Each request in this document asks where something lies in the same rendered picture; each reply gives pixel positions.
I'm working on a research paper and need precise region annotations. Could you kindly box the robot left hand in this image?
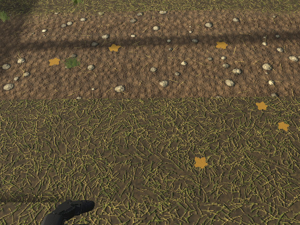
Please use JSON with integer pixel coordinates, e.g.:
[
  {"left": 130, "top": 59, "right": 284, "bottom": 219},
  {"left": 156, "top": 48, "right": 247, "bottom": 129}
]
[{"left": 41, "top": 199, "right": 95, "bottom": 225}]

